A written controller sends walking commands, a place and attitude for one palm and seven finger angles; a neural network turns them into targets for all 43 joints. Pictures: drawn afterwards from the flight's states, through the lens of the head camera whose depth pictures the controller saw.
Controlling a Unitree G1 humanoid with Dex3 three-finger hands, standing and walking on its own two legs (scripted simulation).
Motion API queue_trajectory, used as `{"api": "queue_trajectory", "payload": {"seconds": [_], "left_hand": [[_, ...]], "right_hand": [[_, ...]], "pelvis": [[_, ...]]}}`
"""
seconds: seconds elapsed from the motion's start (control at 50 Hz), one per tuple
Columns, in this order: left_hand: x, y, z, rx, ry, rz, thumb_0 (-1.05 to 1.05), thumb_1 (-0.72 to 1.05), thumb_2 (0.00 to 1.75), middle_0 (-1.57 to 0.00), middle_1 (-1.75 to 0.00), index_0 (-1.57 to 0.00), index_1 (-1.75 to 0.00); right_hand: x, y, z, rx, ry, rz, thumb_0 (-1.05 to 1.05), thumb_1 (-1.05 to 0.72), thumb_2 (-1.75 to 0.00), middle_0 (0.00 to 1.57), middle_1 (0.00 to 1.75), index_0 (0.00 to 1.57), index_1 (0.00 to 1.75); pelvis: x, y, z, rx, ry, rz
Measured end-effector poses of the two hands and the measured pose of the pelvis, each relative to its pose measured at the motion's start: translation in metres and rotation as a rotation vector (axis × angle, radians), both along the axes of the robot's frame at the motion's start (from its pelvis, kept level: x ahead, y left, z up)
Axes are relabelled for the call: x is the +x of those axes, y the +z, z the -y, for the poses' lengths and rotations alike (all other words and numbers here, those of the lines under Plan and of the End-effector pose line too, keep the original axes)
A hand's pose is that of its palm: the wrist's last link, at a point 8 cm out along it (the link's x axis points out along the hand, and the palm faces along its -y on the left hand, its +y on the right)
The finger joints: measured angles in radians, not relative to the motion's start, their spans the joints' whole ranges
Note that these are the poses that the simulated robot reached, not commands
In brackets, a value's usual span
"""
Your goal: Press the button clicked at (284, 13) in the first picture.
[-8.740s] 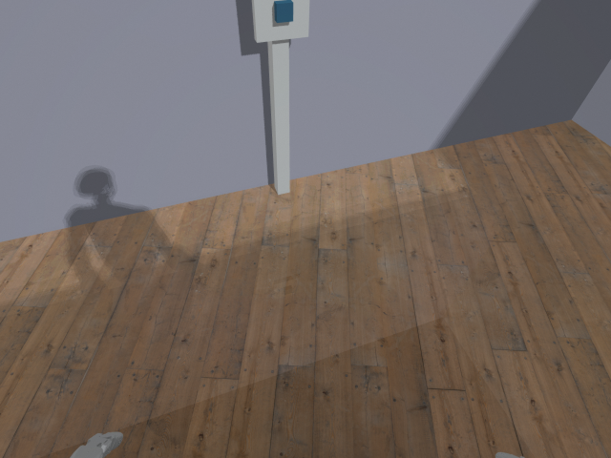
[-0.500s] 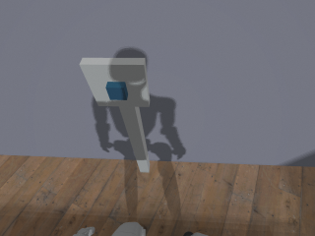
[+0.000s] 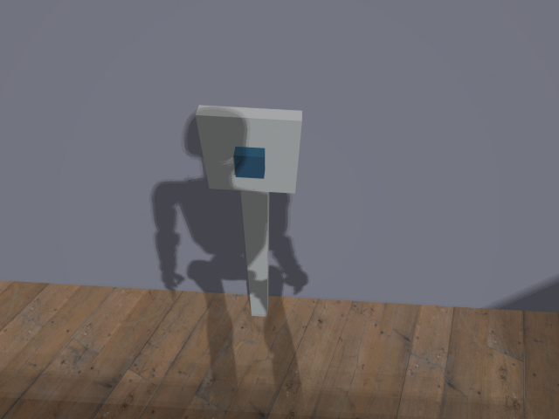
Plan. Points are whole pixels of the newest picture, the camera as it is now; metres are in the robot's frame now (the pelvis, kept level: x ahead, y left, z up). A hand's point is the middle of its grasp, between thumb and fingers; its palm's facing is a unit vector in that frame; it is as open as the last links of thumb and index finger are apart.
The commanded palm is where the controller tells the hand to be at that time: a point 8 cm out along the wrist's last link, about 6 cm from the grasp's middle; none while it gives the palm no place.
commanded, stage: come to a stop and stand still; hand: left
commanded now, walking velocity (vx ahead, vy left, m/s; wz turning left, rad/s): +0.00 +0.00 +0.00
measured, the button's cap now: (250, 161) +0.54 +0.10 +0.05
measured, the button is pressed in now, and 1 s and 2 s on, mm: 0 0 0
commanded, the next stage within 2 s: look again from close up in 0.58 s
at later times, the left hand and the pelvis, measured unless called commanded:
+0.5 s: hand out of the picture -0.06 +0.14 -0.17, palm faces +0.04 -0.98 -0.17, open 7.4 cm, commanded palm none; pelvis -0.04 -0.02 +0.00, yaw +0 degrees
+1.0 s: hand out of the picture -0.02 +0.16 -0.18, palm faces +0.04 -0.98 -0.20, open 7.4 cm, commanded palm none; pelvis -0.03 -0.01 -0.01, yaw +0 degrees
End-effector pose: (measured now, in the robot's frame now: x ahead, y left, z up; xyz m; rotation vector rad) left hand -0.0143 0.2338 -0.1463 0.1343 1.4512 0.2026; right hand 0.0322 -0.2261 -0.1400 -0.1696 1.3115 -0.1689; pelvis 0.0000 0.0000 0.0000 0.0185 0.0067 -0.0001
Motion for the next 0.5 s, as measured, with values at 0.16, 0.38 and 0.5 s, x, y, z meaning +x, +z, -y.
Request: {"api": "queue_trajectory", "payload": {"seconds": [0.16, 0.38, 0.5], "left_hand": [[0.002, 0.009, 0.018, 0.008, -0.038, 0.069, 0.01, 0.91, 0.9, -0.2, -0.3, -0.2, -0.3], [-0.025, 0.004, 0.035, -0.02, -0.037, 0.057, 0.01, 0.92, 0.9, -0.2, -0.3, -0.2, -0.3], [-0.051, 0.003, 0.049, -0.045, -0.018, 0.001, 0.01, 0.91, 0.9, -0.2, -0.3, -0.2, -0.3]], "right_hand": [[-0.05, -0.012, -0.004, 0.057, -0.035, -0.073, 0.01, -0.92, -0.9, 0.2, 0.3, 0.2, 0.3], [-0.108, -0.008, -0.005, 0.081, -0.056, -0.168, 0.01, -0.91, -0.9, 0.2, 0.3, 0.2, 0.3], [-0.124, -0.007, -0.001, 0.075, -0.063, -0.202, 0.01, -0.91, -0.9, 0.2, 0.3, 0.2, 0.3]], "pelvis": [[-0.016, 0.002, 0.004, -0.009, 0.002, 0.035], [-0.036, 0.004, 0.017, -0.009, 0.001, 0.047], [-0.042, 0.004, 0.021, -0.011, 0.001, 0.038]]}}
